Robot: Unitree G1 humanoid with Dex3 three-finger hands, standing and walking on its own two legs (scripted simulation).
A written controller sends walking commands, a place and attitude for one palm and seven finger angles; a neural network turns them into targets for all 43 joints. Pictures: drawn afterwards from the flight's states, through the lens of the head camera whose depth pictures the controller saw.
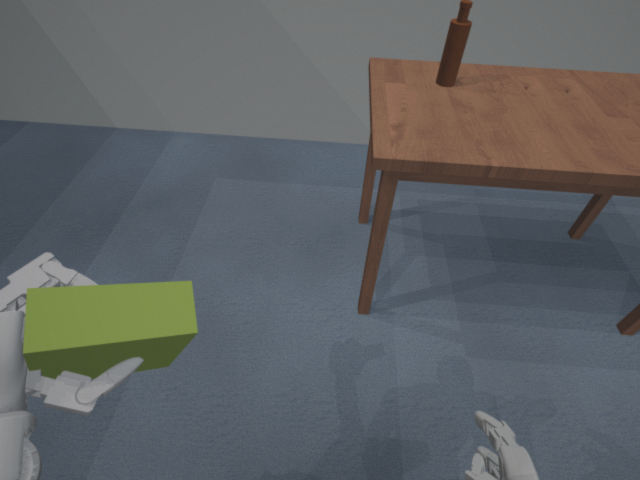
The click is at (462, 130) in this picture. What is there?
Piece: table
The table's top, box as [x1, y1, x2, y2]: [369, 58, 639, 187]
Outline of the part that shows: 369,59 369,98 372,169 639,187 639,74 460,63 454,85 451,87 442,87 435,83 440,62 385,58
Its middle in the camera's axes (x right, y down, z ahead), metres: +0.69 -0.36 +1.12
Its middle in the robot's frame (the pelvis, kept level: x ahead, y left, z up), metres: +1.11 -0.64 -0.06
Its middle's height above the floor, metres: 0.71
